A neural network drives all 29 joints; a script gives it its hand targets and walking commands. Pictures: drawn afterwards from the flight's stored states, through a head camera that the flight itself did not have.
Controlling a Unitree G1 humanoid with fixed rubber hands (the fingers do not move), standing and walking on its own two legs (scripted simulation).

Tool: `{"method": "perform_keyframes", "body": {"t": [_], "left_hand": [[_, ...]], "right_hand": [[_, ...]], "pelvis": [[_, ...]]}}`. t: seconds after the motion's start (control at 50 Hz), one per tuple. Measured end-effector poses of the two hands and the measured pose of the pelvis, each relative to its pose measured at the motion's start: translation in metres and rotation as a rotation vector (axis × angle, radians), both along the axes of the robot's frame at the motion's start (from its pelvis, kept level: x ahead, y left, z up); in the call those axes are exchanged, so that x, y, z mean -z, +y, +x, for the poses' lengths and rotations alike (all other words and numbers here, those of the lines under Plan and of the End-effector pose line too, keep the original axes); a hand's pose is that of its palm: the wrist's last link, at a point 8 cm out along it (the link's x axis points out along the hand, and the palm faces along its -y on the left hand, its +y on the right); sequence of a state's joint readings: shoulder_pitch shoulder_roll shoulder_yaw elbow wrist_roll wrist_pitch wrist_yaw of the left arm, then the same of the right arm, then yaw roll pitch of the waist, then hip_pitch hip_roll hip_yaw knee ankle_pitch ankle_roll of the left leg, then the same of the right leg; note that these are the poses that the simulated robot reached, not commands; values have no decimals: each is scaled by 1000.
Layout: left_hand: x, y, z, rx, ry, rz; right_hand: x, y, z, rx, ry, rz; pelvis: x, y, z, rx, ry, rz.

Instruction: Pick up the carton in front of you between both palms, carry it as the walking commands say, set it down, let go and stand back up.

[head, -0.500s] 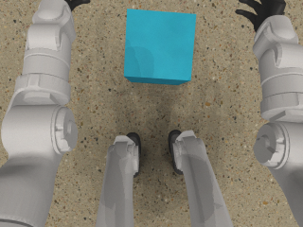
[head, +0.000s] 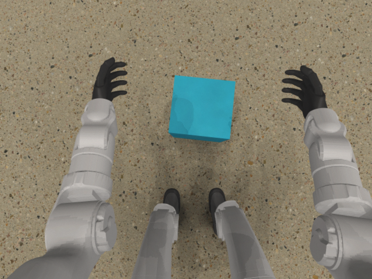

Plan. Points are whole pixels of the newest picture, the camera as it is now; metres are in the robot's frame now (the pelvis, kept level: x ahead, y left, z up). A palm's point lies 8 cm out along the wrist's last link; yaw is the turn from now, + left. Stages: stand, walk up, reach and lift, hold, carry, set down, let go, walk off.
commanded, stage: let go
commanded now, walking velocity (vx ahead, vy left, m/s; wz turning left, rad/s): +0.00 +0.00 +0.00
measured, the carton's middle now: (200, 113) +0.50 -0.04 -0.56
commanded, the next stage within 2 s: stand in 1.14 s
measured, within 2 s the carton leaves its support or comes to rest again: neither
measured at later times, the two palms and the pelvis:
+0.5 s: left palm (53, 193) +0.29 +0.22 -0.01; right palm (364, 209) +0.25 -0.23 +0.00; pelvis +0.05 +0.00 +0.08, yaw -1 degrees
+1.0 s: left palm (20, 250) +0.23 +0.24 +0.02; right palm (370, 239) +0.22 -0.22 +0.02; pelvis +0.06 +0.02 +0.09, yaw -2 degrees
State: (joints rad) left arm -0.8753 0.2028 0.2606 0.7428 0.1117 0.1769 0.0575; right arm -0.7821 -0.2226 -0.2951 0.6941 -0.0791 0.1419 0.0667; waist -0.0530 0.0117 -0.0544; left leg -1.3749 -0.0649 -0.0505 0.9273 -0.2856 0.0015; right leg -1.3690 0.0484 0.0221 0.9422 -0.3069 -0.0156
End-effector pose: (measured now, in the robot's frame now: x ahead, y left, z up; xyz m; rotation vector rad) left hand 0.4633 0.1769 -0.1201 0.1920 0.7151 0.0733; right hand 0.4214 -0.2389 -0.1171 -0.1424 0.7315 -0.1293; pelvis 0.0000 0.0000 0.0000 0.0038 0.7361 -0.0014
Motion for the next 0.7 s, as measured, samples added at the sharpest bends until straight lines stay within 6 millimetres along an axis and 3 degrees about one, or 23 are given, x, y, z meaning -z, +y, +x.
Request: {"method": "perform_keyframes", "body": {"t": [0.22,0.52,0.6,0.7], "left_hand": [[-52,13,-68,12,13,-11],[-111,45,-177,20,46,-15],[-125,55,-200,19,50,-13],[-136,63,-222,17,60,-13]], "right_hand": [[-59,-13,-68,-21,32,-4],[-121,6,-178,-15,62,0],[-133,10,-198,-15,64,1],[-140,15,-208,-23,62,4]], "pelvis": [[-39,-5,28,7,-172,1],[-79,5,54,16,-506,-10],[-86,9,59,19,-601,-14],[-90,15,63,24,-698,-18]]}}
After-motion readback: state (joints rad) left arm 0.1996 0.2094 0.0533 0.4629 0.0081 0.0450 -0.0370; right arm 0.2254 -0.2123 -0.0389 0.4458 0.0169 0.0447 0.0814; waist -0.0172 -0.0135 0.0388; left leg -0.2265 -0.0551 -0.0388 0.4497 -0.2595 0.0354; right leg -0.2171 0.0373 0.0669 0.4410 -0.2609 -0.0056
